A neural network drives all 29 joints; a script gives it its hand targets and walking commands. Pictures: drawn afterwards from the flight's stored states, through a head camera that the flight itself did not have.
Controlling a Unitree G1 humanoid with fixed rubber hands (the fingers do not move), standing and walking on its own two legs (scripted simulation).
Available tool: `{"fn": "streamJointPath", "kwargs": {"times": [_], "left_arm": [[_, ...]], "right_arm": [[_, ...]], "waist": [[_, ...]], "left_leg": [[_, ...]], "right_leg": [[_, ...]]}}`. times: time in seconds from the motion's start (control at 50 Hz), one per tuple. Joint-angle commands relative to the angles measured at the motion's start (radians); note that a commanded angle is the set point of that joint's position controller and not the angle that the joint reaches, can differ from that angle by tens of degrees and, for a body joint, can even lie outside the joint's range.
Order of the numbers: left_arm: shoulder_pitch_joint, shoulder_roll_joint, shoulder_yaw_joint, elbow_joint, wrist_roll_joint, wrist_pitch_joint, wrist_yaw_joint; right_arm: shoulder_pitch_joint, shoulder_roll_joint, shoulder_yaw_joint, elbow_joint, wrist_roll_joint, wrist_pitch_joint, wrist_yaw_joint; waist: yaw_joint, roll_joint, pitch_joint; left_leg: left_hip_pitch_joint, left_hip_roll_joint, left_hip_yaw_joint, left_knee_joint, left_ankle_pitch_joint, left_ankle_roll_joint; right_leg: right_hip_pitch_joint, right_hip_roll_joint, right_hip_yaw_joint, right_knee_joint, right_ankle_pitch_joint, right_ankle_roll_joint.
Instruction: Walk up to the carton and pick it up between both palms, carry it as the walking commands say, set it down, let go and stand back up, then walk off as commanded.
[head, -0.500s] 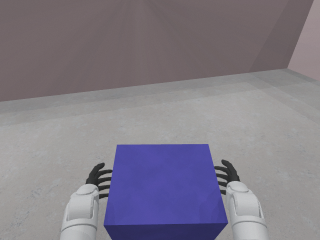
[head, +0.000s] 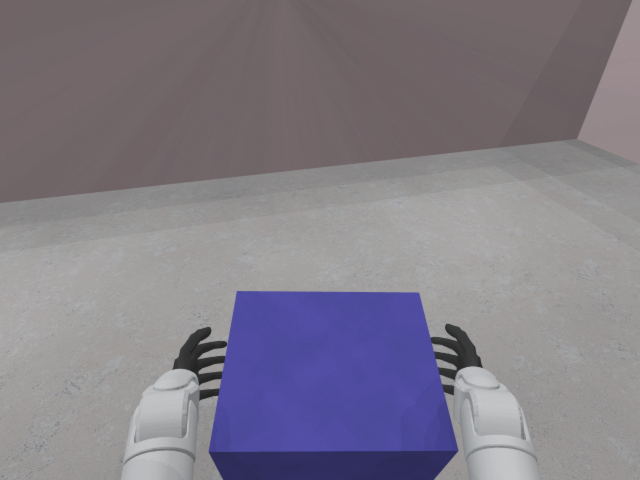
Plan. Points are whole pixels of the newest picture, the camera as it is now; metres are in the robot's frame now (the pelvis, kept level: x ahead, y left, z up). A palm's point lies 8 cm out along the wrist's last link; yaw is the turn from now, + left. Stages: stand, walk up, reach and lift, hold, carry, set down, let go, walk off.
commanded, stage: hold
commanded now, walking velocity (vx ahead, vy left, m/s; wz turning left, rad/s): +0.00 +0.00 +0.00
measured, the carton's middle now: (328, 386) +0.32 -0.01 -0.02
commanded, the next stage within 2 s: carry in 0.34 s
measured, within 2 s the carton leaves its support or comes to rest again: neither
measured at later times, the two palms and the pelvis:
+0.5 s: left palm (186, 371) +0.29 +0.18 +0.06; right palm (461, 364) +0.28 -0.18 +0.07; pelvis +0.00 -0.01 -0.01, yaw -1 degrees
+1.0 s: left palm (287, 269) +0.48 +0.06 +0.08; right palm (502, 273) +0.45 -0.30 +0.08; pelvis +0.18 -0.13 -0.02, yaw +0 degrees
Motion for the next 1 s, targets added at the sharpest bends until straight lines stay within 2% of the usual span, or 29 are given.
{"fn": "streamJointPath", "kwargs": {"times": [0.0,0.14,0.18,0.24,0.3,0.32,0.34,0.36,0.38,0.4,0.42,0.48,0.54,0.56,0.58,0.6,0.62,0.64,0.7,0.72,0.74,0.76,0.78,0.8,0.82,0.86,0.92,0.96,0.98], "left_arm": [[-0.571,-0.909,-0.589,-0.094,-0.310,-0.062,-0.273],[-0.600,-0.906,-0.603,-0.102,-0.322,-0.073,-0.279],[-0.628,-0.896,-0.604,-0.109,-0.321,-0.075,-0.283],[-0.603,-0.901,-0.595,-0.090,-0.318,-0.070,-0.289],[-0.625,-0.895,-0.586,-0.070,-0.308,-0.070,-0.292],[-0.661,-0.954,-0.641,-0.122,-0.323,-0.078,-0.256],[-0.665,-0.962,-0.644,-0.110,-0.330,-0.066,-0.248],[-0.716,-0.958,-0.647,-0.104,-0.338,-0.051,-0.244],[-0.735,-0.935,-0.642,-0.112,-0.342,-0.035,-0.241],[-0.772,-0.919,-0.667,-0.144,-0.367,-0.021,-0.235],[-0.757,-0.912,-0.685,-0.181,-0.391,0.007,-0.230],[-0.836,-0.978,-0.780,-0.302,-0.510,0.084,-0.219],[-0.684,-1.010,-0.790,-0.248,-0.549,0.180,-0.211],[-0.671,-1.009,-0.799,-0.298,-0.573,0.208,-0.205],[-0.679,-1.002,-0.813,-0.336,-0.596,0.238,-0.198],[-0.678,-0.997,-0.809,-0.350,-0.601,0.261,-0.185],[-0.715,-1.002,-0.804,-0.366,-0.602,0.287,-0.172],[-0.717,-0.979,-0.787,-0.399,-0.590,0.311,-0.158],[-0.670,-0.954,-0.779,-0.489,-0.570,0.369,-0.126],[-0.712,-0.951,-0.799,-0.525,-0.581,0.384,-0.121],[-0.740,-0.947,-0.802,-0.544,-0.585,0.397,-0.113],[-0.769,-0.925,-0.810,-0.531,-0.597,0.414,-0.116],[-0.813,-0.932,-0.821,-0.563,-0.629,0.432,-0.130],[-0.863,-0.965,-0.836,-0.599,-0.673,0.441,-0.137],[-0.797,-0.967,-0.823,-0.560,-0.663,0.449,-0.141],[-0.720,-0.999,-0.792,-0.486,-0.646,0.459,-0.142],[-0.633,-1.019,-0.777,-0.474,-0.633,0.475,-0.127],[-0.630,-1.012,-0.778,-0.501,-0.639,0.472,-0.117],[-0.637,-1.008,-0.779,-0.532,-0.643,0.465,-0.115]], "right_arm": [[-0.600,0.869,0.579,-0.110,0.291,-0.028,0.411],[-0.585,0.879,0.575,-0.065,0.282,-0.027,0.407],[-0.593,0.901,0.579,-0.065,0.288,-0.027,0.406],[-0.593,0.893,0.567,-0.064,0.272,-0.025,0.404],[-0.590,0.886,0.548,-0.040,0.269,-0.025,0.402],[-0.679,0.908,0.611,-0.185,0.274,-0.031,0.376],[-0.698,0.907,0.601,-0.192,0.259,-0.015,0.368],[-0.721,0.905,0.596,-0.165,0.262,-0.004,0.365],[-0.702,0.902,0.605,-0.148,0.268,0.012,0.364],[-0.710,0.907,0.619,-0.144,0.295,0.030,0.366],[-0.676,0.920,0.657,-0.169,0.330,0.058,0.357],[-0.682,0.926,0.695,-0.267,0.386,0.131,0.331],[-0.663,0.911,0.724,-0.348,0.431,0.217,0.308],[-0.661,0.913,0.753,-0.402,0.448,0.245,0.300],[-0.687,0.923,0.769,-0.441,0.472,0.274,0.295],[-0.687,0.910,0.776,-0.472,0.486,0.306,0.302],[-0.742,0.922,0.782,-0.474,0.518,0.336,0.305],[-0.751,0.940,0.785,-0.469,0.539,0.361,0.307],[-0.707,0.967,0.785,-0.455,0.608,0.423,0.316],[-0.689,0.966,0.775,-0.463,0.626,0.434,0.315],[-0.661,0.947,0.757,-0.447,0.630,0.448,0.312],[-0.660,0.929,0.755,-0.435,0.632,0.456,0.307],[-0.653,0.937,0.738,-0.419,0.609,0.470,0.293],[-0.628,0.951,0.731,-0.429,0.593,0.479,0.273],[-0.621,0.935,0.729,-0.458,0.587,0.490,0.267],[-0.714,0.922,0.743,-0.556,0.605,0.503,0.267],[-0.715,0.902,0.752,-0.640,0.609,0.514,0.268],[-0.646,0.907,0.748,-0.599,0.596,0.533,0.271],[-0.632,0.913,0.763,-0.604,0.600,0.533,0.270]], "waist": [[0.011,-0.006,-0.206],[0.000,-0.010,-0.205],[0.012,0.022,-0.200],[-0.006,-0.013,-0.210],[0.000,0.030,-0.197],[0.013,-0.006,-0.202],[0.006,-0.037,-0.214],[0.004,0.006,-0.160],[-0.006,0.053,-0.152],[-0.013,0.143,-0.141],[-0.011,0.165,-0.142],[-0.012,0.175,-0.183],[0.005,0.169,-0.248],[0.008,0.073,-0.274],[0.024,-0.084,-0.287],[0.019,-0.150,-0.243],[0.014,-0.113,-0.206],[0.015,-0.090,-0.233],[-0.003,-0.038,-0.308],[-0.033,0.059,-0.326],[-0.041,0.236,-0.330],[-0.036,0.322,-0.271],[-0.033,0.202,-0.257],[-0.039,0.129,-0.206],[-0.039,0.052,-0.216],[-0.035,0.123,-0.233],[-0.024,0.212,-0.265],[-0.012,0.149,-0.283],[-0.008,0.076,-0.322]], "left_leg": [[0.024,-0.045,0.043,-0.022,0.224,-0.015],[0.013,-0.045,0.045,-0.019,0.202,-0.011],[-0.005,-0.055,0.060,-0.018,0.149,-0.010],[0.009,-0.050,0.057,-0.018,0.160,-0.007],[-0.009,-0.055,0.058,-0.027,0.158,-0.012],[-0.074,0.145,0.011,0.131,0.084,-0.016],[-0.095,0.144,-0.005,0.131,-0.121,0.005],[-0.154,0.169,-0.069,0.075,-0.423,0.037],[-0.168,0.232,-0.191,-0.001,-0.589,0.069],[-0.181,0.290,-0.283,-0.077,-0.717,0.096],[-0.206,0.352,-0.342,-0.121,-0.708,0.119],[-0.135,0.331,-0.218,-0.031,-0.477,0.105],[-0.234,0.218,-0.064,0.091,-0.448,0.054],[-0.284,0.180,0.008,0.211,-0.386,0.036],[-0.401,0.094,0.163,0.454,-0.316,-0.012],[-0.520,0.060,0.229,0.470,-0.290,-0.039],[-0.521,0.096,0.221,0.417,-0.298,-0.034],[-0.498,0.093,0.218,0.387,-0.308,-0.018],[-0.163,0.076,0.254,0.171,-0.143,0.018],[0.066,0.148,0.154,0.111,-0.088,0.052],[0.256,0.364,-0.156,-0.014,-0.174,0.118],[0.347,0.507,-0.372,-0.027,-0.081,0.184],[0.259,0.540,-0.428,-0.031,-0.072,0.243],[0.244,0.539,-0.381,-0.028,0.017,0.247],[0.241,0.499,-0.302,-0.029,0.063,0.205],[0.305,0.414,-0.091,0.013,0.127,0.136],[0.178,0.310,0.116,0.087,0.161,0.059],[-0.049,0.248,0.205,0.141,0.158,0.025],[-0.156,0.221,0.258,0.221,0.141,0.007]], "right_leg": [[0.049,0.065,-0.058,-0.026,0.177,0.023],[0.040,0.062,-0.058,-0.025,0.144,0.022],[0.050,0.053,-0.056,-0.028,0.126,0.022],[0.045,0.059,-0.061,-0.032,0.119,0.025],[0.050,0.055,-0.059,-0.038,0.115,0.018],[-0.073,-0.142,-0.021,0.105,0.117,-0.010],[-0.123,-0.116,-0.008,0.103,-0.040,-0.020],[-0.203,-0.087,-0.016,0.110,-0.322,-0.031],[-0.272,-0.065,-0.018,0.168,-0.405,-0.026],[-0.334,-0.028,-0.083,0.275,-0.369,0.000],[-0.330,-0.042,-0.108,0.384,-0.289,0.013],[-0.354,-0.054,-0.139,0.245,-0.213,0.002],[-0.150,-0.033,-0.129,0.063,-0.252,-0.022],[-0.069,-0.086,-0.075,-0.007,-0.293,-0.034],[0.027,-0.233,0.101,-0.108,-0.395,-0.077],[0.042,-0.321,0.183,-0.111,-0.321,-0.134],[-0.008,-0.322,0.144,-0.089,-0.281,-0.173],[0.014,-0.305,0.123,-0.070,-0.218,-0.177],[-0.116,-0.190,-0.052,0.078,-0.028,-0.129],[-0.301,-0.138,-0.148,0.216,-0.100,-0.083],[-0.559,-0.056,-0.263,0.422,-0.225,-0.024],[-0.798,-0.020,-0.229,0.533,-0.322,-0.020],[-0.779,-0.090,-0.124,0.588,-0.324,-0.022],[-0.806,-0.118,-0.123,0.501,-0.316,-0.032],[-0.776,-0.111,-0.132,0.464,-0.290,-0.034],[-0.751,-0.092,-0.175,0.328,-0.228,-0.024],[-0.493,-0.028,-0.304,0.138,0.014,-0.012],[-0.174,-0.001,-0.337,0.099,0.059,-0.022],[0.011,-0.004,-0.355,0.115,0.028,-0.036]]}}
